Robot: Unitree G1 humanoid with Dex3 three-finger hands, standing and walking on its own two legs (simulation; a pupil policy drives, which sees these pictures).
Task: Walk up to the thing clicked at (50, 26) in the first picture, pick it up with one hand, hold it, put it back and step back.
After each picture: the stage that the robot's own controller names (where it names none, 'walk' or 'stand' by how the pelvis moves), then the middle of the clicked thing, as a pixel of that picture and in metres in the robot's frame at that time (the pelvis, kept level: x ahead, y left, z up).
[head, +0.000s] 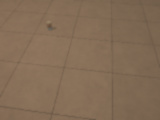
stand; (49, 25) +1.78 +0.42 -0.72
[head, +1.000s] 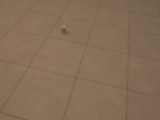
walk; (63, 30) +1.67 +0.18 -0.70
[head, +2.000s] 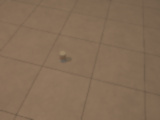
walk; (62, 56) +1.10 +0.14 -0.72
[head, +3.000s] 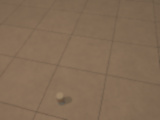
walk; (60, 98) +0.66 +0.20 -0.70
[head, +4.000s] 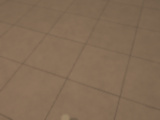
stand; out of the picture +0.45 +0.16 -0.69
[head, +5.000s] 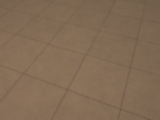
stand; out of the picture +0.42 +0.13 -0.72
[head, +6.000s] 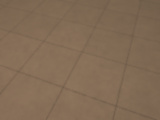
stand; out of the picture +0.42 +0.15 -0.72
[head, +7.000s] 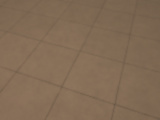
stand; out of the picture +0.42 +0.16 -0.72
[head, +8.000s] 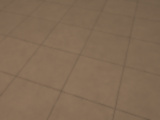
stand; out of the picture +0.40 +0.16 -0.73
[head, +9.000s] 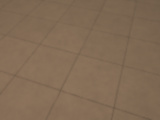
stand; out of the picture +0.40 +0.17 -0.73
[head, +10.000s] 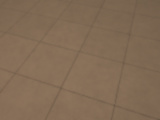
go down; out of the picture +0.40 +0.17 -0.72
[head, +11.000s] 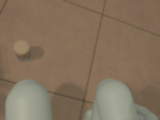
go down; (22, 51) +0.48 +0.22 -0.30
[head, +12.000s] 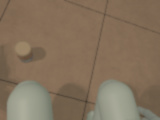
close in; (24, 52) +0.47 +0.23 -0.30
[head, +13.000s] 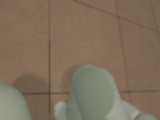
close in; out of the picture +0.45 +0.28 -0.22
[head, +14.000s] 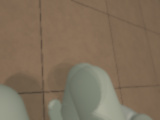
close; out of the picture +0.45 +0.28 -0.22
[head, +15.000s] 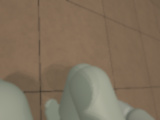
lift; out of the picture +0.42 +0.25 -0.23
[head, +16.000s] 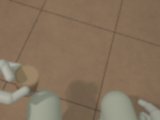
lift; (27, 81) +0.33 +0.20 -0.06
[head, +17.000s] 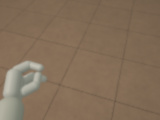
go down; out of the picture +0.11 +0.27 -0.67
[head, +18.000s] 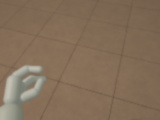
close; out of the picture +0.11 +0.40 -0.70
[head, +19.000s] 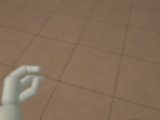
stand; out of the picture +0.12 +0.40 -0.70
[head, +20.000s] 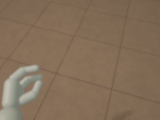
stand; out of the picture +0.13 +0.40 -0.68
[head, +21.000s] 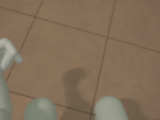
crouch; out of the picture +0.17 +0.40 -0.44
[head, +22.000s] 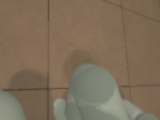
lower; out of the picture +0.10 +0.42 -0.25
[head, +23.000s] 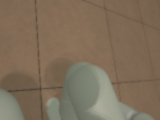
lower; out of the picture +0.09 +0.41 -0.25
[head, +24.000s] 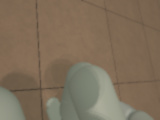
lower; out of the picture +0.08 +0.41 -0.25
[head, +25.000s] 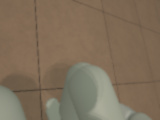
lower; out of the picture +0.08 +0.40 -0.25
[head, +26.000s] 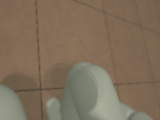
lower; out of the picture +0.07 +0.40 -0.25
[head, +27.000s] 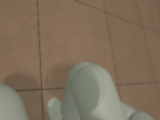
withdraw; out of the picture +0.07 +0.40 -0.24
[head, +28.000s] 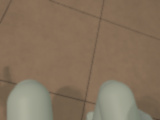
stand; out of the picture +0.11 +0.39 -0.32
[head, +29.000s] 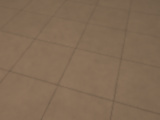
stand; out of the picture +0.08 +0.38 -0.68
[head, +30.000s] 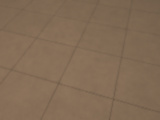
stand; out of the picture +0.09 +0.39 -0.69
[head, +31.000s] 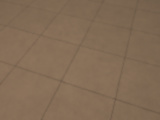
stand; out of the picture +0.08 +0.39 -0.70
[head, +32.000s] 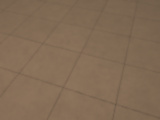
walk; out of the picture +0.09 +0.38 -0.75
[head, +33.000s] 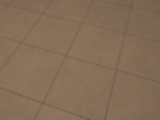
walk; out of the picture +0.24 +0.34 -0.72
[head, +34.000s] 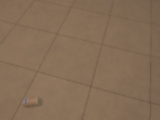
walk; (31, 101) +0.54 +0.39 -0.72
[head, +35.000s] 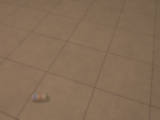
stand; (39, 97) +0.70 +0.38 -0.74
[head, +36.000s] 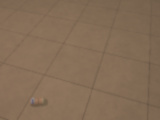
stand; (37, 101) +0.69 +0.39 -0.75
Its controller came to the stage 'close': yes
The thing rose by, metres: 0.35
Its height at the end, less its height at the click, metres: -0.02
